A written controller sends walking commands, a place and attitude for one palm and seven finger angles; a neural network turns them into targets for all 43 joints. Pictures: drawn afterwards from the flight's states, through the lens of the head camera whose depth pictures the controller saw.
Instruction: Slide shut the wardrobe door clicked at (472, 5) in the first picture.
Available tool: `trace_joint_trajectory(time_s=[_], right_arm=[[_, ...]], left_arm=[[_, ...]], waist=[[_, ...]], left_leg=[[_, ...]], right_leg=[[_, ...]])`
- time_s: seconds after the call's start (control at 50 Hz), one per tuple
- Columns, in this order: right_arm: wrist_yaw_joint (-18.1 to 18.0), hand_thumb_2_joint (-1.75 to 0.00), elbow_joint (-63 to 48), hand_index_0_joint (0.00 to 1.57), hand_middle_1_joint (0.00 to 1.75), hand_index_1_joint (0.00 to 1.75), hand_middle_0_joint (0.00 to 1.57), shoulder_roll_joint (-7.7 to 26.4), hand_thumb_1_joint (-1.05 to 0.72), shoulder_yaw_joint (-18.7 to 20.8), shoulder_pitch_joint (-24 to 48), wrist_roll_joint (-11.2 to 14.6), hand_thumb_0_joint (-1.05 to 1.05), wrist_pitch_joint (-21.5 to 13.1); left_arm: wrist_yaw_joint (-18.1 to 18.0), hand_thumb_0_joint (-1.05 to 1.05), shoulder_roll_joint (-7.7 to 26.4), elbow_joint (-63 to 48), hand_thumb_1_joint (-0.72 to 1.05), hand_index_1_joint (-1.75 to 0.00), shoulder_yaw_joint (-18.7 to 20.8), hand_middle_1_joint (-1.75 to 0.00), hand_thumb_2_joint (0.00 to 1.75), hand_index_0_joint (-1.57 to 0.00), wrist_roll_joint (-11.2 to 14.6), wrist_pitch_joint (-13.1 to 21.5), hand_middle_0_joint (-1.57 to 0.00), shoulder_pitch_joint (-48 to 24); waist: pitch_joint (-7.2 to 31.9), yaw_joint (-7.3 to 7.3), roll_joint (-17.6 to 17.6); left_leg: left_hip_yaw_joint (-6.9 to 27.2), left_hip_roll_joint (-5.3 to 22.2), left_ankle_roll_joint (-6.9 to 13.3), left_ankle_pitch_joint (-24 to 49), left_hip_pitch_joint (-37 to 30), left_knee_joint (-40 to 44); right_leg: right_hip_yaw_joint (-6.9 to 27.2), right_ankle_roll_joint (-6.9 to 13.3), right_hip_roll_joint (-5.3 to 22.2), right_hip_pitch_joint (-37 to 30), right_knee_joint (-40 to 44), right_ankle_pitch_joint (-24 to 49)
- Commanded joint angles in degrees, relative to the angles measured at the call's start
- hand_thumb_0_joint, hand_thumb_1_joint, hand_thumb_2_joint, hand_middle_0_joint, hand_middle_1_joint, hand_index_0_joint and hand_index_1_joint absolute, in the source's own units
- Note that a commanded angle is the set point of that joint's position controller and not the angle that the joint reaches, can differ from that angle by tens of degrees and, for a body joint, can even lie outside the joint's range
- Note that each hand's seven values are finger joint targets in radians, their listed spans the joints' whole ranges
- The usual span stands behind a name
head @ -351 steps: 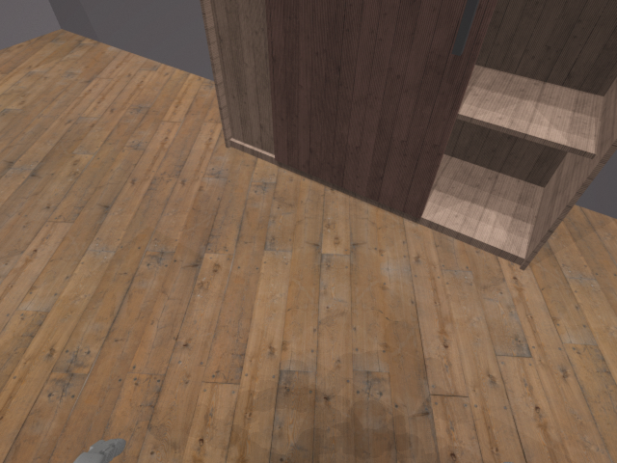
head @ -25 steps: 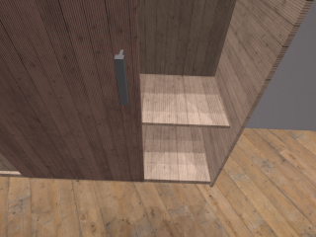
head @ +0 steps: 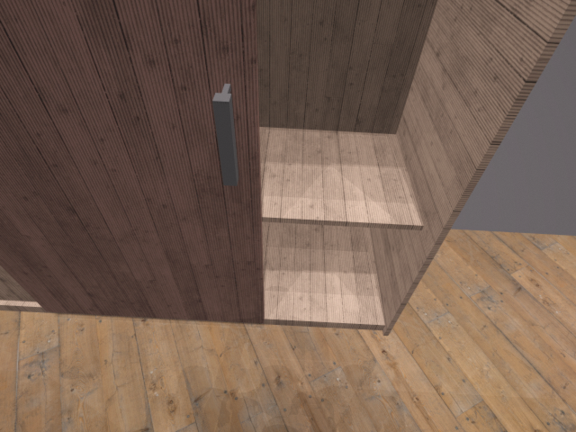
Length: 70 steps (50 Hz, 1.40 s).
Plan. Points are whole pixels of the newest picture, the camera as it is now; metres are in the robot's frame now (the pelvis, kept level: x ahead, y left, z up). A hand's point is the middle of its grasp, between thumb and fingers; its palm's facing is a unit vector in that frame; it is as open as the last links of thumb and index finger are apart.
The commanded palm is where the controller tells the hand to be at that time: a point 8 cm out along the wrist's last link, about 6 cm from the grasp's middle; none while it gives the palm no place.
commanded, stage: look again from close up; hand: left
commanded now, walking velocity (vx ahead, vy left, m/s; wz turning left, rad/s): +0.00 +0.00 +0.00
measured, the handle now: (229, 136) +0.58 +0.15 +0.10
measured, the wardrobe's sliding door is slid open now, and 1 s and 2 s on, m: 0.44 0.44 0.44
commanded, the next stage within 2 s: shuffle to correct the standing spot in 1.68 s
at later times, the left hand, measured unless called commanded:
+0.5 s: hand out of the picture +0.00 +0.15 -0.18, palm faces +0.06 -0.99 -0.15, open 7.3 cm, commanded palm none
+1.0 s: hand out of the picture +0.00 +0.15 -0.18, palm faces +0.06 -0.99 -0.15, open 7.3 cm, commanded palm none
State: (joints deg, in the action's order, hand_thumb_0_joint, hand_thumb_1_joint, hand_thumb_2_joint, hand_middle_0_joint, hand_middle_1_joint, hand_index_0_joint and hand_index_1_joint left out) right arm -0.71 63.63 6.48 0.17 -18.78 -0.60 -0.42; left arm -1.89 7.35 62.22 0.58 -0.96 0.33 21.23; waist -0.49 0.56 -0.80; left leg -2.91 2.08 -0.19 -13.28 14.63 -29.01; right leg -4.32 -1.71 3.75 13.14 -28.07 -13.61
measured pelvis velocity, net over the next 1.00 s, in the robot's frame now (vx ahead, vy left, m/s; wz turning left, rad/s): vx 0.02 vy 0.00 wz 0.00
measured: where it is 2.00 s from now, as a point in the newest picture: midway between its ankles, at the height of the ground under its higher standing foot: outside the picture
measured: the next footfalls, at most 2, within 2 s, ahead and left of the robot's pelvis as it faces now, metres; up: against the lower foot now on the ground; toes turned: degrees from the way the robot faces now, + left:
none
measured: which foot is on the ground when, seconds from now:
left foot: down 0.00-1.00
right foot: down 0.00-1.00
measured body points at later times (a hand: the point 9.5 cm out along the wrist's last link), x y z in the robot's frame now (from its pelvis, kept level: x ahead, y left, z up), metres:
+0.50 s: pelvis +0.01 +0.00 +0.00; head +0.02 +0.01 +0.45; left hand -0.01 +0.21 -0.16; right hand +0.00 -0.21 -0.16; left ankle +0.03 +0.12 -0.74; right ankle +0.01 -0.14 -0.74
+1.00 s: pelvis +0.02 +0.00 +0.00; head +0.03 +0.01 +0.45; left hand -0.01 +0.20 -0.16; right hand +0.01 -0.21 -0.16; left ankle +0.03 +0.12 -0.74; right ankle +0.01 -0.14 -0.74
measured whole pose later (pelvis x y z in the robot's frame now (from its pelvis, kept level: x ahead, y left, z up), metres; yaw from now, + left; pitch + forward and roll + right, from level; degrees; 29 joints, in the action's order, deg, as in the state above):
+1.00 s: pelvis +0.02 +0.00 +0.00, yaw +0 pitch -1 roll +0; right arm -1.2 64.8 6.6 0.0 -18.0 -0.6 -0.8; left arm -1.9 6.9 62.9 0.6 -0.9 0.6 20.2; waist -0.9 0.7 -0.9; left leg -3.1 2.1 -0.5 -14.1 11.9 -27.0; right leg -4.2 -1.7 3.6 10.6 -26.3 -14.6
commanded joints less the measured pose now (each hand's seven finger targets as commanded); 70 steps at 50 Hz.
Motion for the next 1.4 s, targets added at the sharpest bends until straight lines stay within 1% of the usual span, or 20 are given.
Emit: trace_joint_trajectory(time_s=[0.0,0.04,0.12,0.2,0.24,0.42,0.48,0.54,0.62,0.64,0.68,0.78,0.82,0.9,0.94,0.96,1.06,1.1,1.36,1.38], right_arm=[[-0.59,-0.9,-1.82,0.2,0.3,0.3,0.2,5.64,-0.9,0.89,-3.11,0.02,0.0,-0.77],[-0.58,-0.9,-1.76,0.2,0.3,0.3,0.2,5.34,-0.9,0.87,-3.26,0.03,0.0,-0.82],[-0.62,-0.9,-1.5,0.2,0.3,0.3,0.2,5.22,-0.9,0.76,-3.31,0.01,0.0,-0.91],[-0.66,-0.9,-1.45,0.2,0.3,0.3,0.2,5.18,-0.9,0.8,-3.11,0.03,0.0,-0.86],[-0.69,-0.9,-1.29,0.2,0.3,0.3,0.2,5.1,-0.9,0.74,-3.07,-0.03,0.0,-0.95],[-0.75,-0.9,-1.1,0.2,0.3,0.3,0.2,5.1,-0.9,0.73,-2.72,0.03,0.0,-0.96],[-0.78,-0.9,-1.03,0.2,0.3,0.3,0.2,5.21,-0.9,0.74,-2.69,0.03,0.0,-0.95],[-0.86,-0.9,-0.89,0.2,0.3,0.3,0.2,5.33,-0.9,0.64,-2.89,0.03,0.0,-1.12],[-0.91,-0.9,-0.7,0.2,0.3,0.3,0.2,5.29,-0.9,0.61,-2.8,0.07,0.0,-1.16],[-0.94,-0.9,-0.61,0.2,0.3,0.3,0.2,5.35,-0.9,0.55,-2.86,0.06,0.0,-1.18],[-0.93,-0.9,-0.64,0.2,0.3,0.3,0.2,5.35,-0.9,0.55,-2.71,0.1,0.0,-1.05],[-0.95,-0.9,-0.51,0.2,0.3,0.3,0.2,5.3,-0.9,0.54,-2.72,0.07,0.0,-1.07],[-0.93,-0.9,-0.44,0.2,0.3,0.3,0.2,5.26,-0.9,0.52,-2.82,0.05,0.0,-0.99],[-0.94,-0.9,-0.39,0.2,0.3,0.3,0.2,5.13,-0.9,0.47,-2.85,0.01,0.0,-0.88],[-0.92,-0.9,-0.39,0.2,0.3,0.3,0.2,5.21,-0.9,0.46,-3.08,0.0,0.0,-0.96],[-0.94,-0.9,-0.3,0.2,0.3,0.3,0.2,5.16,-0.9,0.53,-3.07,0.08,0.0,-0.89],[-1.01,-0.9,-0.27,0.2,0.3,0.3,0.2,5.1,-0.9,0.5,-3.36,0.06,0.0,-1.08],[-1.01,-0.9,-0.18,0.2,0.3,0.3,0.2,4.92,-0.9,0.44,-3.3,0.04,0.0,-1.15],[-1.13,-0.9,0.06,0.2,0.3,0.3,0.2,4.66,-0.9,0.47,-3.45,0.06,0.0,-1.0],[-1.12,-0.9,0.05,0.2,0.3,0.3,0.2,4.7,-0.9,0.37,-3.3,0.02,0.0,-1.05]], left_arm=[[-0.32,0.0,4.2,-1.4,0.9,-0.3,0.83,-0.3,0.9,-0.2,-0.13,0.86,-0.2,4.53],[-0.33,0.0,4.1,-1.32,0.9,-0.3,0.85,-0.3,0.9,-0.2,-0.13,0.95,-0.2,4.56],[-0.35,0.0,4.06,-1.29,0.9,-0.3,0.84,-0.3,0.9,-0.2,-0.08,0.96,-0.2,4.24],[-0.36,0.0,4.07,-1.29,0.9,-0.3,0.88,-0.3,0.9,-0.2,-0.09,0.92,-0.2,3.97],[-0.34,0.0,3.97,-1.18,0.9,-0.3,0.91,-0.3,0.9,-0.2,-0.07,0.94,-0.2,3.96],[-0.32,0.0,4.01,-1.03,0.9,-0.3,0.87,-0.3,0.9,-0.2,-0.05,1.05,-0.2,3.82],[-0.35,0.0,4.08,-1.06,0.9,-0.3,0.83,-0.3,0.9,-0.2,-0.07,0.99,-0.2,3.61],[-0.31,0.0,3.98,-0.88,0.9,-0.3,0.87,-0.3,0.9,-0.2,-0.03,1.0,-0.2,3.69],[-0.34,0.0,4.01,-0.71,0.9,-0.3,0.8,-0.3,0.9,-0.2,-0.04,1.05,-0.2,3.67],[-0.31,0.0,3.92,-0.61,0.9,-0.3,0.78,-0.3,0.9,-0.2,0.0,1.04,-0.2,3.71],[-0.38,0.0,3.98,-0.64,0.9,-0.3,0.75,-0.3,0.9,-0.2,-0.08,0.97,-0.2,3.69],[-0.36,0.0,3.87,-0.35,0.9,-0.3,0.72,-0.3,0.9,-0.2,-0.06,0.97,-0.2,4.01],[-0.36,0.0,3.84,-0.34,0.9,-0.3,0.71,-0.3,0.9,-0.2,-0.03,0.97,-0.2,3.93],[-0.33,0.0,3.68,-0.36,0.9,-0.3,0.69,-0.3,0.9,-0.2,-0.05,0.86,-0.2,3.96],[-0.29,0.0,3.74,-0.31,0.9,-0.3,0.68,-0.3,0.9,-0.2,-0.03,0.93,-0.2,4.05],[-0.31,0.0,3.98,-0.37,0.9,-0.3,0.68,-0.3,0.9,-0.2,-0.08,0.95,-0.2,4.18],[-0.32,0.0,3.84,-0.27,0.9,-0.3,0.68,-0.3,0.9,-0.2,-0.02,1.06,-0.2,4.35],[-0.32,0.0,3.69,-0.23,0.9,-0.3,0.75,-0.3,0.9,-0.2,-0.03,1.05,-0.2,4.33],[-0.31,0.0,3.7,0.19,0.9,-0.3,0.66,-0.3,0.9,-0.2,-0.02,1.02,-0.2,4.51],[-0.3,0.0,3.52,0.18,0.9,-0.3,0.63,-0.3,0.9,-0.2,0.02,1.01,-0.2,4.49]], waist=[[-4.57,0.14,1.48],[-4.27,0.07,-0.05],[-4.4,0.07,1.1],[-4.47,0.02,0.81],[-4.2,0.07,1.79],[-3.74,0.09,-0.06],[-4.15,0.01,1.16],[-3.3,0.03,1.79],[-3.48,0.03,0.62],[-3.2,0.09,0.87],[-4.5,0.08,0.82],[-4.2,0.16,1.54],[-4.64,0.13,0.47],[-5.59,0.13,1.05],[-4.64,0.12,0.88],[-5.0,0.19,0.19],[-3.63,0.23,0.78],[-3.94,0.19,1.26],[-4.93,0.23,0.38],[-4.77,0.22,1.13]], left_leg=[[4.81,3.36,1.74,-4.5,4.39,8.48],[4.2,3.08,1.67,-2.6,3.85,7.73],[4.03,3.18,1.62,-0.47,3.15,7.57],[3.97,3.16,1.55,-0.74,3.05,7.55],[4.07,3.25,1.62,0.4,2.55,7.67],[3.44,3.11,1.56,2.51,1.46,6.91],[3.43,3.19,1.5,3.01,1.22,7.05],[3.56,3.46,1.61,4.11,0.64,7.36],[3.46,3.42,1.57,5.04,0.35,7.25],[3.49,3.46,1.59,4.9,0.23,7.36],[3.51,3.39,1.57,4.26,0.7,7.51],[3.47,3.47,1.61,4.38,0.1,7.74],[3.46,3.41,1.54,3.41,0.28,8.01],[3.63,3.24,1.52,1.65,0.89,8.49],[3.58,3.24,1.55,2.52,0.35,8.35],[3.45,3.31,1.53,2.15,0.49,8.11],[3.36,3.43,1.59,4.64,-0.34,7.66],[3.34,3.31,1.51,4.66,0.02,7.83],[3.48,3.13,1.4,4.79,0.01,7.6],[3.44,3.09,1.41,5.05,-0.12,7.64]], right_leg=[[3.68,2.85,2.37,0.58,5.61,-1.91],[3.88,2.91,2.71,0.42,5.94,-1.41],[3.56,2.85,2.67,0.52,5.65,-0.23],[3.68,2.87,2.6,0.48,5.78,-0.56],[3.6,2.91,2.58,0.14,5.59,0.71],[3.57,2.88,2.87,-0.56,6.0,2.04],[3.47,2.85,2.67,-0.39,5.95,2.51],[3.35,2.85,2.61,-1.22,5.6,3.75],[3.23,2.78,2.75,-1.53,5.83,4.53],[3.26,2.79,2.7,-1.71,5.88,4.37],[3.29,2.77,2.65,-1.21,6.19,3.79],[3.18,2.71,2.67,-1.36,6.38,4.02],[3.27,2.73,2.65,-1.1,6.61,3.05],[3.46,2.83,2.53,-0.46,7.05,1.4],[3.41,2.84,2.59,-1.02,6.91,2.29],[3.3,2.81,2.53,-1.05,7.17,1.89],[3.24,2.91,2.54,-1.82,6.73,3.93],[3.06,2.9,2.6,-1.73,6.58,3.85],[2.86,2.92,2.57,-1.44,7.29,3.15],[2.82,2.94,2.67,-1.33,7.12,3.36]])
